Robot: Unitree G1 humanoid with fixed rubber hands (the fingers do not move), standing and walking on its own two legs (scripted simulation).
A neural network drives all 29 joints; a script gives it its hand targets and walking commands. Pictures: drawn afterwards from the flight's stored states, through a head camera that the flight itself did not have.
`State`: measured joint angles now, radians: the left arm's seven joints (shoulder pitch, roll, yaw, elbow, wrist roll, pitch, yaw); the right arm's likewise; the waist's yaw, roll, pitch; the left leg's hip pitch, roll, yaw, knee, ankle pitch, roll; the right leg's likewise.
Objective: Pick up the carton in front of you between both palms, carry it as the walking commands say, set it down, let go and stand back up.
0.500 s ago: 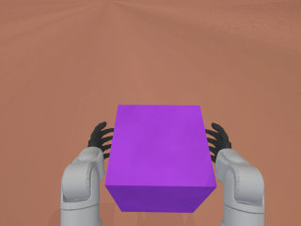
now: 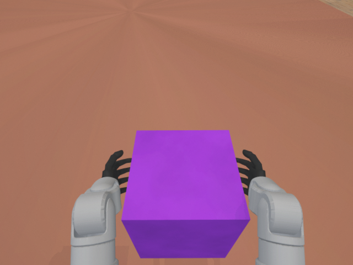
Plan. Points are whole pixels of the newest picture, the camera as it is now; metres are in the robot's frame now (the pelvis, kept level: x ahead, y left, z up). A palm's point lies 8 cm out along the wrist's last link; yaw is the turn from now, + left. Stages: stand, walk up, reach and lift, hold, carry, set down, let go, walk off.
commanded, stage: carry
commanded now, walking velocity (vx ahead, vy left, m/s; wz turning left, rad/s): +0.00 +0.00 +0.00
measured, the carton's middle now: (182, 196) +0.28 +0.00 +0.01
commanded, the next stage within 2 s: hold in 1.70 s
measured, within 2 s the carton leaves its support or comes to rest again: neither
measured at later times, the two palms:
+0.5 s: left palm (109, 206) +0.24 +0.16 +0.05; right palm (253, 206) +0.24 -0.14 +0.05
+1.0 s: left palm (107, 213) +0.23 +0.16 +0.04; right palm (251, 214) +0.23 -0.14 +0.04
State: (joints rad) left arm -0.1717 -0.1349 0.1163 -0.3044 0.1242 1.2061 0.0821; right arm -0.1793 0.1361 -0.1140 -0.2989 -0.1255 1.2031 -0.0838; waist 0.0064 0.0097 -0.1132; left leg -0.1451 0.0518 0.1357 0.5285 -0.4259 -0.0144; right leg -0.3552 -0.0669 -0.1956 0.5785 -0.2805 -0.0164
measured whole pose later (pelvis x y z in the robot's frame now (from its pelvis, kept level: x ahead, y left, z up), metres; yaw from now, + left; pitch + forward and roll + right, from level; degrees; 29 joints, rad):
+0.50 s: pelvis -0.03 +0.01 +0.00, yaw +0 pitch +2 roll +0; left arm -0.16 -0.13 0.12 0.00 0.21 0.92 0.03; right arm -0.16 0.13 -0.12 0.01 -0.21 0.91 -0.03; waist 0.00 0.01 -0.11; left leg -0.14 0.04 0.16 0.52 -0.40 0.01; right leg -0.34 -0.08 -0.19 0.55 -0.22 -0.01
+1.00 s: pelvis -0.07 +0.01 +0.00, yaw +0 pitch +2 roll +0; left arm -0.23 -0.15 0.19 0.18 0.25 0.73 0.02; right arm -0.23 0.15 -0.18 0.18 -0.25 0.73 -0.02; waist 0.00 0.01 -0.08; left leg -0.20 0.03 0.17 0.54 -0.37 0.02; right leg -0.38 -0.09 -0.18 0.51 -0.16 -0.01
